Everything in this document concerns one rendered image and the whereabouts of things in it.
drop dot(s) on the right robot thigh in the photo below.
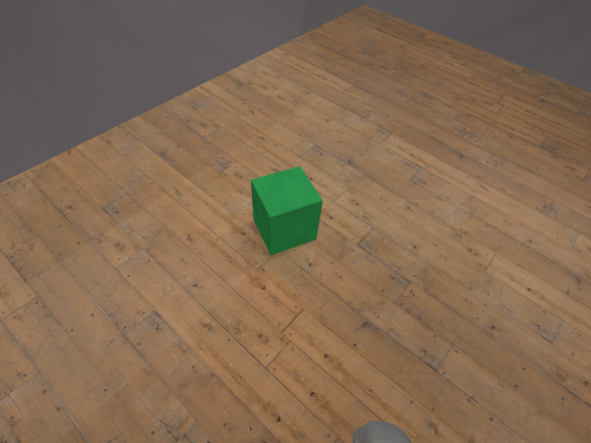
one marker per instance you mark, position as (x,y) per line
(380,432)

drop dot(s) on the carton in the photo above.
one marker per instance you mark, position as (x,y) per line
(286,209)

